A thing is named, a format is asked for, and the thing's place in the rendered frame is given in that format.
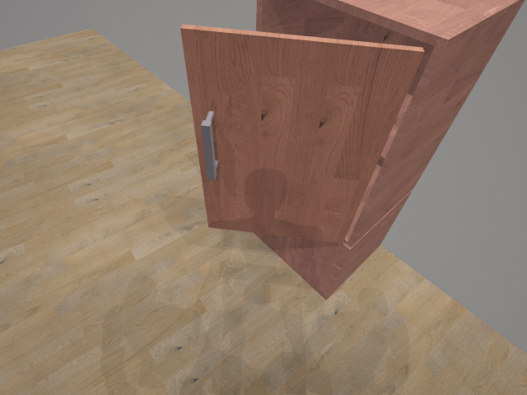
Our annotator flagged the handle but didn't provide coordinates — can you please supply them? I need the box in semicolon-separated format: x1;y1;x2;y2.
201;111;218;181

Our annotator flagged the cupboard door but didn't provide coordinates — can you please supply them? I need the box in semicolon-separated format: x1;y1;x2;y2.
180;24;425;244

